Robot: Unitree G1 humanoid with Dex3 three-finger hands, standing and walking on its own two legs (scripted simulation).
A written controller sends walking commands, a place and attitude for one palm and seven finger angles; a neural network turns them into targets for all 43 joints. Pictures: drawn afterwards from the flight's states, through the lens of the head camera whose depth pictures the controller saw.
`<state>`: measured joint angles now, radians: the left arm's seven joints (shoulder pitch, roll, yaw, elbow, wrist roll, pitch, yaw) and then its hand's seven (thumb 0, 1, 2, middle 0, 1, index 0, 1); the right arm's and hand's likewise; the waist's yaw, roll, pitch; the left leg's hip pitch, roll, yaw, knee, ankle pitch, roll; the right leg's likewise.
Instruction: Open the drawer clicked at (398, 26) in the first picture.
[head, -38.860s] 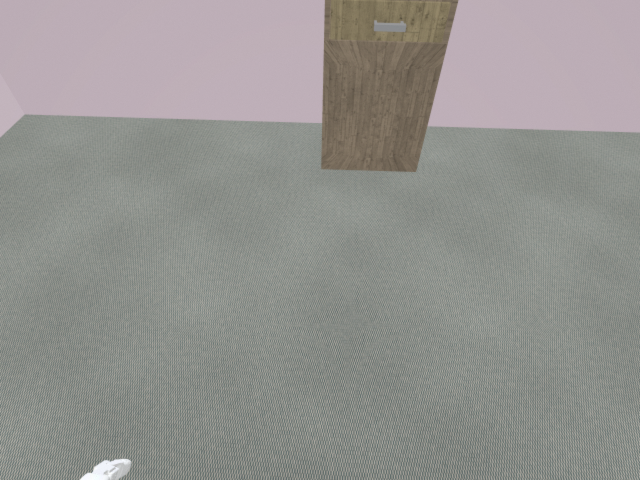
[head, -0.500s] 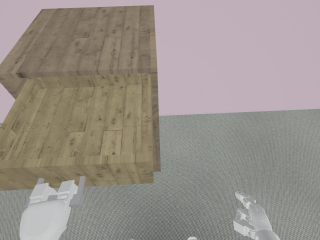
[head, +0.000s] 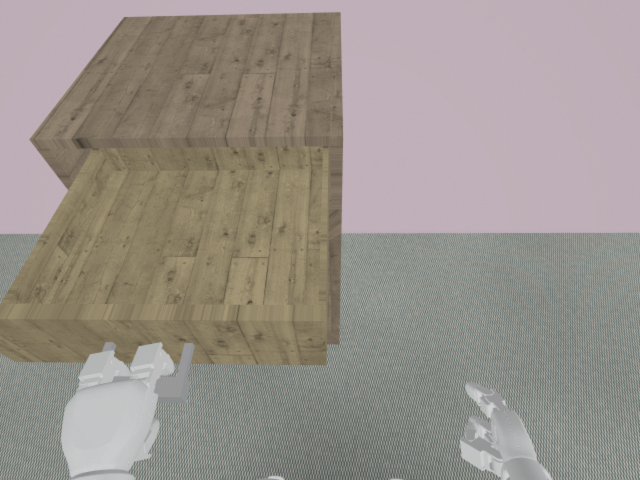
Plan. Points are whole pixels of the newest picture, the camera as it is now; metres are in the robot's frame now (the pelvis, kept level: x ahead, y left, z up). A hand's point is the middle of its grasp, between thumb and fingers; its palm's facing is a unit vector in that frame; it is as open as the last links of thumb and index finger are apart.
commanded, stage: open the thumb to release the handle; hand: left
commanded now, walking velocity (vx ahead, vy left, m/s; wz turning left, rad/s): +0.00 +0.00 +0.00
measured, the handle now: (142, 370) +0.24 +0.25 +0.00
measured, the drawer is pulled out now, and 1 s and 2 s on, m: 0.30 0.30 0.30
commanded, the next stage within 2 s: lift the hand off the handle in 0.16 s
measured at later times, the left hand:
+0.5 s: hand (138, 424) +0.18 +0.24 -0.02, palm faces +0.01 -0.06 -1.00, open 13.8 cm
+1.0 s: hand (123, 401) +0.19 +0.24 +0.04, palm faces +0.03 -0.09 -1.00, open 13.8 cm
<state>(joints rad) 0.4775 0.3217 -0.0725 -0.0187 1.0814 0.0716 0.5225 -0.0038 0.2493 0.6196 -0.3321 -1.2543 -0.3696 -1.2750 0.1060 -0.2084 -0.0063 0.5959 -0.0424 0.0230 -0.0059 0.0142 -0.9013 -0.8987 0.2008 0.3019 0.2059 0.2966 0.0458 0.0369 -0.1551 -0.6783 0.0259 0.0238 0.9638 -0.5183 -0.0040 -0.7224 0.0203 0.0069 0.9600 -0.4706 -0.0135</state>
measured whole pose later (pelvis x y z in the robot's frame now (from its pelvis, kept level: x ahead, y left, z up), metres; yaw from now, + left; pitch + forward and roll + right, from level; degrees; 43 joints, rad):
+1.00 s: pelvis -0.01 -0.01 +0.03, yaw +1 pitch +7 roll +0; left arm 0.36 0.36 -0.10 -0.06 1.03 0.11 0.37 0.00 -0.49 0.30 -0.32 -1.20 -0.33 -1.20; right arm 0.10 -0.23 0.00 0.62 -0.02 0.03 -0.05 0.01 -0.90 -0.90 0.20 0.30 0.21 0.30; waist 0.07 0.05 -0.10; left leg -0.48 0.02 0.01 0.78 -0.42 -0.01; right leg -0.52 0.01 -0.01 0.79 -0.39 -0.02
